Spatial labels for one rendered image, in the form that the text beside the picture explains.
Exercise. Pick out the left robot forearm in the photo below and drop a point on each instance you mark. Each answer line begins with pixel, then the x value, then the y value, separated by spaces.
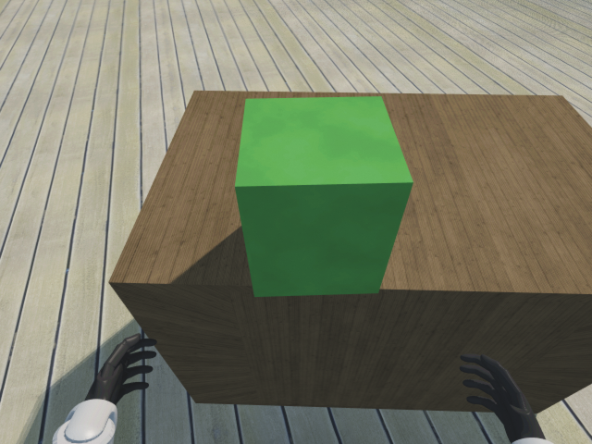
pixel 89 422

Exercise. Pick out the robot right hand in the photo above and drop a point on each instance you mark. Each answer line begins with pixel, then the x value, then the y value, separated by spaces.
pixel 509 405

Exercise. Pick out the robot left hand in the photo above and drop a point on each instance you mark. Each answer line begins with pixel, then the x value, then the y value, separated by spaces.
pixel 108 384

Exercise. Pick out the pedestal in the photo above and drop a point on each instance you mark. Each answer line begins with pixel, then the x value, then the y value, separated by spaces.
pixel 493 256

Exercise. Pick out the carton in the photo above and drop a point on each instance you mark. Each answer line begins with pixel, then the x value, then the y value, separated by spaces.
pixel 321 185

